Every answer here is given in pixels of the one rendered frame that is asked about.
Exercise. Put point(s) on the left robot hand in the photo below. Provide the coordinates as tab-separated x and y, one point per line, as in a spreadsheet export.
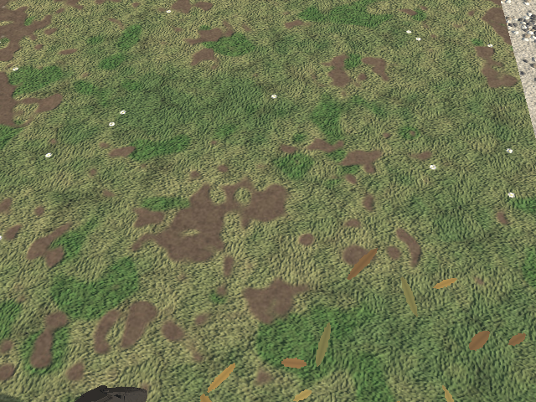
117	394

